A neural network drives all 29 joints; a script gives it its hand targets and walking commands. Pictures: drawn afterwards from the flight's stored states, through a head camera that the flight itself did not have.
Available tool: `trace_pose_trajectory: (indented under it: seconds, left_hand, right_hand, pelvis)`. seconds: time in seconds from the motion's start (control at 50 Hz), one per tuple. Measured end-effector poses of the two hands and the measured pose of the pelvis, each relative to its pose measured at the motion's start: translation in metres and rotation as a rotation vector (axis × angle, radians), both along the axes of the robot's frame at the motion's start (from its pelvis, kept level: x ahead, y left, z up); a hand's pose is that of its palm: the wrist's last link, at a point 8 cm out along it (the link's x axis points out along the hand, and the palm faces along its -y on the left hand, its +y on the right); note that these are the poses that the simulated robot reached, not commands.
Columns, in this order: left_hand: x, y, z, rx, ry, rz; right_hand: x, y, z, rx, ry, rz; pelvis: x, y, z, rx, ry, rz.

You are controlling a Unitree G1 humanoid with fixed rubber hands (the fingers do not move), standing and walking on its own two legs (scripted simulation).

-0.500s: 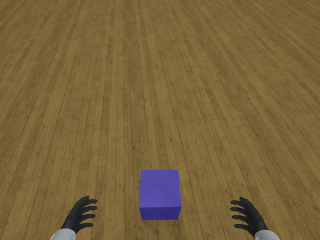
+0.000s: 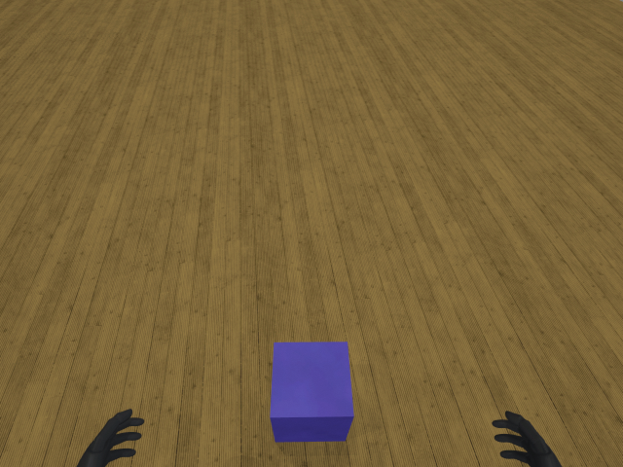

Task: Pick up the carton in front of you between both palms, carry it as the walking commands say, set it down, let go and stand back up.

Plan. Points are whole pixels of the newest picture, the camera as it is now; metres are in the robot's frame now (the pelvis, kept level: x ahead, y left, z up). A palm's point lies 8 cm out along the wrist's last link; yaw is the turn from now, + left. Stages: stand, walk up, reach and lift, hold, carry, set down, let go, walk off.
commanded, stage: stand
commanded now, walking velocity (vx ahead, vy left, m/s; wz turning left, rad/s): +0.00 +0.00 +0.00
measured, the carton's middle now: (310, 393) +0.43 +0.00 -0.65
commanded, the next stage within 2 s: none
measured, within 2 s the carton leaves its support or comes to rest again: neither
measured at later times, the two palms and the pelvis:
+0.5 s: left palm out of the picture +0.12 +0.29 -0.09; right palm out of the picture +0.12 -0.29 -0.08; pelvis +0.00 +0.00 +0.00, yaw +0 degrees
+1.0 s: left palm out of the picture +0.08 +0.30 -0.09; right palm out of the picture +0.09 -0.30 -0.09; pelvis -0.02 +0.00 +0.01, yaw +0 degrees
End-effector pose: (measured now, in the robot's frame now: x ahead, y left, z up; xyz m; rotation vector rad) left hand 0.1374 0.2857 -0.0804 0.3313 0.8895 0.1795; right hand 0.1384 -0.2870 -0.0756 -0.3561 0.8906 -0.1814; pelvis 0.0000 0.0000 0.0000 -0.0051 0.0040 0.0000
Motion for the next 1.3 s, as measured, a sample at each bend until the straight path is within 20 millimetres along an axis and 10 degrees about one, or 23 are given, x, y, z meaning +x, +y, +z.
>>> trace_pose_trajectory:
  seconds: [1.3]
  left_hand:
    - [-0.064, 0.021, -0.013, 0.033, 0.195, 0.046]
  right_hand:
    - [-0.063, -0.022, -0.014, -0.023, 0.186, -0.058]
  pelvis:
    - [-0.022, 0.0, 0.01, 0.004, -0.045, -0.001]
